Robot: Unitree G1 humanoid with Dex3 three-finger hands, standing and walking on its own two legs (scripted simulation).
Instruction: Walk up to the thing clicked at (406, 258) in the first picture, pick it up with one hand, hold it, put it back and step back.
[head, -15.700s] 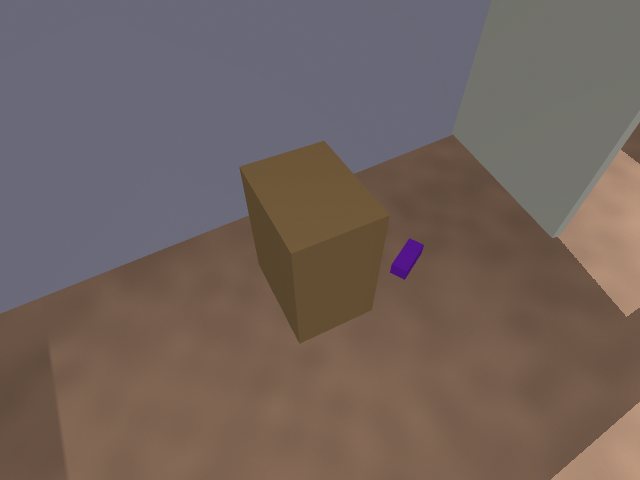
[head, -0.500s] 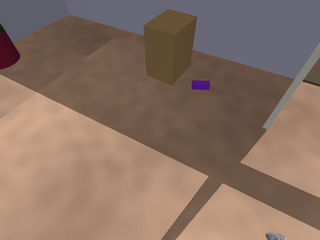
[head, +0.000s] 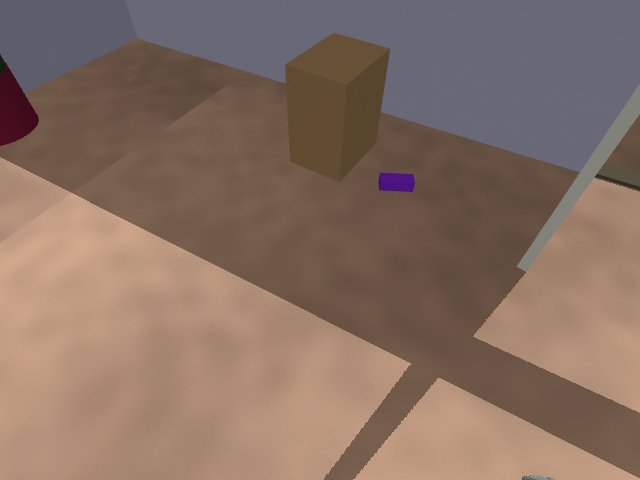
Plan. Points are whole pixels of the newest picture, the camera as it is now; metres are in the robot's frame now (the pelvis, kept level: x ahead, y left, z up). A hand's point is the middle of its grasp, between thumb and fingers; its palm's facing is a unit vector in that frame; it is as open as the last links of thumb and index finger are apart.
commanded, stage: stand
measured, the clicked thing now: (396, 182) +1.48 -0.34 -0.75
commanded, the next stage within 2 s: none
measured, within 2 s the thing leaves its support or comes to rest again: neither
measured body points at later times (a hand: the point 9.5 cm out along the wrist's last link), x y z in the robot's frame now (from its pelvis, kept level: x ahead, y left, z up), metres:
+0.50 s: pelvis +0.00 -0.02 +0.00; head +0.01 -0.02 +0.45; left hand +0.09 +0.28 -0.13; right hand +0.08 -0.32 -0.13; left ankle +0.02 +0.12 -0.75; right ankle -0.01 -0.13 -0.75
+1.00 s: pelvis +0.02 -0.02 +0.00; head +0.03 -0.03 +0.45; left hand +0.10 +0.28 -0.13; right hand +0.08 -0.32 -0.13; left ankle +0.02 +0.12 -0.75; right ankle -0.01 -0.13 -0.75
